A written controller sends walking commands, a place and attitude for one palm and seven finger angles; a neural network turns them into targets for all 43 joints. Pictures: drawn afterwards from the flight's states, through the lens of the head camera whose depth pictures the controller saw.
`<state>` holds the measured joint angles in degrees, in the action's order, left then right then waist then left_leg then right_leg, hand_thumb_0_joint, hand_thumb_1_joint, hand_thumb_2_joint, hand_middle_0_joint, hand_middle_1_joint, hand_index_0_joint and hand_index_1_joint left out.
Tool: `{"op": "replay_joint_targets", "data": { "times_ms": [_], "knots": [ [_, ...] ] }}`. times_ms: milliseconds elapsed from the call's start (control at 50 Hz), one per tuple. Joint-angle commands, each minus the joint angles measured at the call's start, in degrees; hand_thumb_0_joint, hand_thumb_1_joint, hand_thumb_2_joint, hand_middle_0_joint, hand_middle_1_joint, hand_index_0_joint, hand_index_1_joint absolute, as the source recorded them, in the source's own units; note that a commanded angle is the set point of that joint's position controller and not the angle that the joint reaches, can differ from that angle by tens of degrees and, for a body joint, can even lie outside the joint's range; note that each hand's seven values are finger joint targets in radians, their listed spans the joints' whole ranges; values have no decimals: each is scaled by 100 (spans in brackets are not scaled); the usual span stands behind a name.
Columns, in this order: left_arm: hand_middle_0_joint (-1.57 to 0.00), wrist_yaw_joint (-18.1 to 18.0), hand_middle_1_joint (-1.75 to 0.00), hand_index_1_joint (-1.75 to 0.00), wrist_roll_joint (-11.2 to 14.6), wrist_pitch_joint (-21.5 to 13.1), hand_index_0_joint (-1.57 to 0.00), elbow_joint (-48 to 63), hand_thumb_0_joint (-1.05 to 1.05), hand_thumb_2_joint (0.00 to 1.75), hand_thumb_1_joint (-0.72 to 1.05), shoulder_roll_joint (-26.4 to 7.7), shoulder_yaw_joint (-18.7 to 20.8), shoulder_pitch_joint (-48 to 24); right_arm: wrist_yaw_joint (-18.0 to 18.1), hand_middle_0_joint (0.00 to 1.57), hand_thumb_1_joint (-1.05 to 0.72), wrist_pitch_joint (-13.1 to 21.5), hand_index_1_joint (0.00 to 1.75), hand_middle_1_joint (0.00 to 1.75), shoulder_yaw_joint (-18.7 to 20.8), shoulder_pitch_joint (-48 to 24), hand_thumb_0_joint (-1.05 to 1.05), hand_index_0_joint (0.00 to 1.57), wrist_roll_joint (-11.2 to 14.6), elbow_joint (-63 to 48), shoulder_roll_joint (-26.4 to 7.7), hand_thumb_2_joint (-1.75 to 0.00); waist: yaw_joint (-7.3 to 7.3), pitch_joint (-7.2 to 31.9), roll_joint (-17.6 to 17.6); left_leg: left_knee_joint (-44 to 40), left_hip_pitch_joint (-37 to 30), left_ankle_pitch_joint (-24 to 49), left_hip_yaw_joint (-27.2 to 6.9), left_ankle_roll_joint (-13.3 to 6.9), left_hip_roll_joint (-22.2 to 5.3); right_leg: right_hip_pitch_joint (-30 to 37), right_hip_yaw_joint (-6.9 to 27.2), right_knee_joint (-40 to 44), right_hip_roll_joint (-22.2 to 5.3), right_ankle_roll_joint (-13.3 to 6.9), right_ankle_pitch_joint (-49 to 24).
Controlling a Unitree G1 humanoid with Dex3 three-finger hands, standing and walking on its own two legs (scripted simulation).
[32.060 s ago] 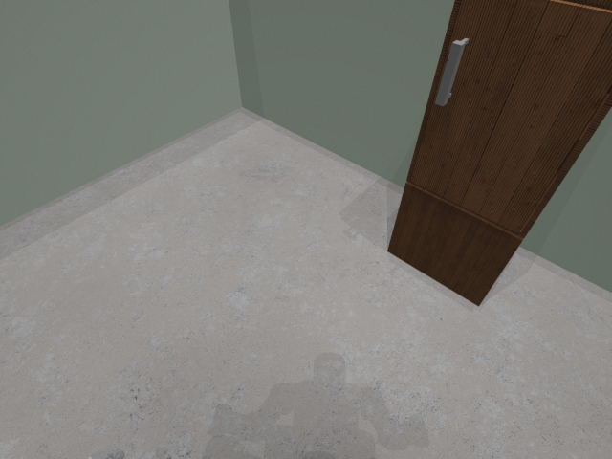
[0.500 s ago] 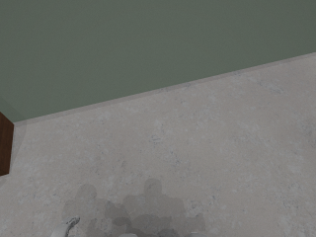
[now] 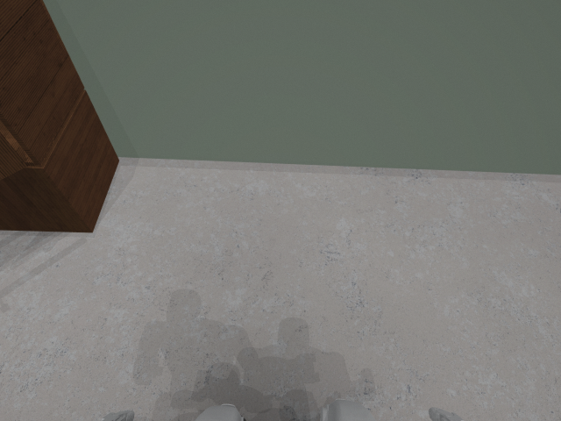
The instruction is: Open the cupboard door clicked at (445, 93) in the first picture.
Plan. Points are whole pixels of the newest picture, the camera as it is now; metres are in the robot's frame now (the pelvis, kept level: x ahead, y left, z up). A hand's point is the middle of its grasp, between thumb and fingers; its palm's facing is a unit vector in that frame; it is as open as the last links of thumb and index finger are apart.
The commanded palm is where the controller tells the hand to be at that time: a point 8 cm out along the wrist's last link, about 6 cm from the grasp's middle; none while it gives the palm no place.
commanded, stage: turn to face it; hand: left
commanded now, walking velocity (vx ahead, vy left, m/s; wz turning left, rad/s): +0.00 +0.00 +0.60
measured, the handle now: out of the picture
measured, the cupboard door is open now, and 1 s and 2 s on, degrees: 47 47 47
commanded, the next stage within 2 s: take the last steps up to it in 1.30 s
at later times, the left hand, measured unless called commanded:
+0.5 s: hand out of the picture +0.00 +0.19 -0.18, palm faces +0.33 -0.93 -0.19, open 7.4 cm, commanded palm none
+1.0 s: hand out of the picture -0.01 +0.19 -0.14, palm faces +0.56 -0.78 -0.28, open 7.4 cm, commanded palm none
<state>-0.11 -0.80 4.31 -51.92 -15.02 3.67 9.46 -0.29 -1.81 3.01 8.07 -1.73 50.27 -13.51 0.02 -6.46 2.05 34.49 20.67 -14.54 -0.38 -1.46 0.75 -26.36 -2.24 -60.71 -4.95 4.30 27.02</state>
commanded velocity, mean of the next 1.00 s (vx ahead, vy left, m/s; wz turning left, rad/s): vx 0.00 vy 0.00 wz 0.57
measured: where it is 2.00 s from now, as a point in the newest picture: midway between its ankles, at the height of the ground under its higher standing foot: outside the picture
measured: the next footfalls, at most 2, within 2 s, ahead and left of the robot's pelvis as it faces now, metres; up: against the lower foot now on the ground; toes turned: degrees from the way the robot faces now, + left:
right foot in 0.18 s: +0.05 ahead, -0.16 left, +0.00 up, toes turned +5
left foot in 0.48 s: +0.02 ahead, +0.11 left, +0.00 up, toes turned +22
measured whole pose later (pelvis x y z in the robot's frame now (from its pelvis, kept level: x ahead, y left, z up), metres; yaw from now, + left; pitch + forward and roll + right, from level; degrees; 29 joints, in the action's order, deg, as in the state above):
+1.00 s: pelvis +0.02 -0.04 +0.01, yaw +36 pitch +0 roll +0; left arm -1.1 -1.0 1.4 -49.8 -12.1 2.1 9.7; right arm -1.2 -4.6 4.9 10.1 -1.1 53.4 -15.1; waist 1.6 -5.0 -1.7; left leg 60.8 28.5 -26.5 -1.0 2.5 1.6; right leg -12.5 -4.6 -30.3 -4.4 1.4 17.7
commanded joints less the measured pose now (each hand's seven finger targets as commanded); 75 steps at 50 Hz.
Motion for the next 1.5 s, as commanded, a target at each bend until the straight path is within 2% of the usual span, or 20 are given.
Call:
{"op": "replay_joint_targets", "data": {
  "times_ms": [0, 120, 160, 180, 260, 400, 420, 460, 480, 780, 860, 940, 1040, 1100, 1140, 1160, 1400, 1440, 1460, 1480],
  "knots": [
    [-20, -26, -30, -30, 10, -239, -20, 589, 0, 90, 90, -338, 115, -175, 117, 20, -90, 68, 30, 30, 349, 281, 0, 20, 5, -270, -1253, -90, 199, 1084, -937, -1438, -1010, 1056, -1746, -763, -1368, -35, 201, 739, 138, -28, -34],
    [-20, -86, -30, -30, 7, -324, -20, 396, 0, 90, 90, -580, 193, 717, 53, 20, -90, -52, 30, 30, 375, -280, 0, 20, 76, -432, -1090, -90, -263, 955, -633, -907, 458, -41, -1691, -316, -732, 2090, 168, 3597, 287, -192, -973],
    [-20, -160, -30, -30, -110, -380, -20, 518, 0, 90, 90, -1330, 317, 722, -15, 20, -90, -48, 30, 30, 312, -459, 0, 20, 116, -644, -630, -90, -442, 637, 1675, 1866, 1656, -1821, -177, 372, 390, 2025, 2747, 5142, -2185, -1242, -98],
    [-20, -181, -30, -30, -61, -383, -20, 610, 0, 90, 90, -1172, 237, 356, -57, 20, -90, -65, 30, 30, 337, -400, 0, 20, 66, -597, -828, -90, -200, 441, 1137, 2808, 1422, -1736, -440, 293, 19, 1345, 2309, 5029, -2181, -1407, -367],
    [-20, -167, -30, -30, -36, -442, -20, 703, 0, 90, 90, -655, 104, -74, -149, 20, -90, -153, 30, 30, 275, -192, 0, 20, 82, -358, -540, -90, 86, 496, 1242, 2927, 1208, -1105, 64, 504, -196, 1641, 429, 4206, -1243, -1087, -3039],
    [-20, -124, -30, -30, -47, -438, -20, 421, 0, 90, 90, -1068, 255, 597, -146, 20, -90, -7, 30, 30, 140, -279, 0, 20, 126, -372, -375, -90, -138, 986, 870, -54, -167, -504, 711, 413, 16, 2252, -142, 2993, -1419, -791, -4386],
    [-20, -98, -30, -30, -16, -424, -20, 424, 0, 90, 90, -1033, 254, 472, -153, 20, -90, 24, 30, 30, 179, 25, 0, 20, 117, -302, -508, -90, 57, 1053, 595, -720, -814, 172, 560, 342, -33, 1807, -336, 2509, -1333, -545, -3953],
    [-20, -47, -30, -30, 57, -360, -20, 802, 0, 90, 90, -390, 96, 176, -44, 20, -90, 95, 30, 30, 456, 955, 0, 20, 51, -160, -1625, -90, 560, 1455, -2138, -1267, -2393, 3849, -2541, -879, -2351, -676, -629, 116, -175, 228, 1027],
    [-20, -92, -30, -30, 5, -282, -20, 862, 0, 90, 90, -535, 93, -171, 22, 20, -90, 41, 30, 30, 456, 1230, 0, 20, 52, 3, -1684, -90, 637, 1548, -1526, -1123, -2303, 4125, -2488, -1258, -2507, -767, 122, -509, -179, 73, 1138],
    [-20, -76, -30, -30, 38, -292, -20, 502, 0, 90, 90, -432, 130, 181, 87, 20, -90, -9, 30, 30, 378, 22, 0, 20, 39, -249, -1165, -90, -60, 968, -1063, -1135, -260, 1180, -2054, -563, -972, 1450, 90, 2737, 492, -101, -786],
    [-20, -187, -30, -30, -57, -421, -20, 532, 0, 90, 90, -1254, 253, 447, -21, 20, -90, -24, 30, 30, 320, -172, 0, 20, 81, -461, -741, -90, -285, 774, 1203, 2610, 1341, -1985, -384, 321, 119, 1868, 2358, 4723, -2281, -1422, -1438],
    [-20, -184, -30, -30, -36, -438, -20, 672, 0, 90, 90, -649, 100, -156, -111, 20, -90, -128, 30, 30, 262, 2, 0, 20, 84, -232, -528, -90, 85, 558, 1392, 2993, 1148, -1255, -16, 479, -187, 1770, 523, 4123, -1269, -1117, -3330],
    [-20, -162, -30, -30, -84, -464, -20, 368, 0, 90, 90, -983, 203, 607, -122, 20, -90, -28, 30, 30, 112, -397, 0, 20, 132, -287, -233, -90, -256, 789, 820, 826, 399, -1182, 560, 457, -32, 2360, 267, 3438, -1412, -1059, -4669],
    [-20, -101, -30, -30, -2, -434, -20, 324, 0, 90, 90, -986, 202, 425, -91, 20, -90, 38, 30, 30, 127, 235, 0, 20, 108, -92, -429, -90, 124, 936, 663, -737, -980, 313, 515, 310, 26, 1592, -94, 2680, -1164, -558, -3906],
    [-20, -59, -30, -30, 74, -365, -20, 578, 0, 90, 90, -342, 46, 313, 0, 20, -90, 116, 30, 30, 355, 851, 0, 20, 29, -37, -1405, -90, 418, 1254, -1855, -1334, -2118, 3196, -2247, -819, -2200, -328, -564, 673, -132, 142, 693],
    [-20, -102, -30, -30, 36, -286, -20, 614, 0, 90, 90, -434, 32, 35, 72, 20, -90, 61, 30, 30, 351, 971, 0, 20, 14, 53, -1513, -90, 491, 1304, -1549, -1300, -1779, 3292, -2240, -1257, -2424, -225, 59, 32, -142, 9, 1128],
    [-20, -36, -30, -30, 16, -308, -20, -65, 0, 90, 90, -135, 12, 589, 166, 20, -90, 73, 30, 30, 155, 84, 0, 20, 37, 66, -912, -90, -67, 1048, -903, -1304, -537, 990, -1245, -652, -1184, 1494, -142, 2533, 400, -194, -653],
    [-20, -55, -30, -30, -61, -418, -20, -206, 0, 90, 90, -494, 101, 1055, 104, 20, -90, 45, 30, 30, 125, -89, 0, 20, 104, 9, -593, -90, -341, 862, -70, -365, 647, -1101, -649, -148, -393, 2548, 609, 4156, -258, -392, -197],
    [-20, -74, -30, -30, -129, -437, -20, -162, 0, 90, 90, -1002, 229, 1178, 47, 20, -90, 29, 30, 30, 69, -181, 0, 20, 108, -163, -265, -90, -465, 448, 1529, 1002, 1711, -1801, 34, 218, 278, 2538, 2594, 5179, -1666, -1021, 1307],
    [-20, -89, -30, -30, -85, -443, -20, -29, 0, 90, 90, -1154, 222, 1106, -20, 20, -90, 10, 30, 30, 129, -526, 0, 20, 49, -281, -614, -90, -576, -44, 1344, 2284, 1811, -1747, -239, 191, 28, 1617, 3155, 5669, -2279, -1412, 1741]
  ]
}}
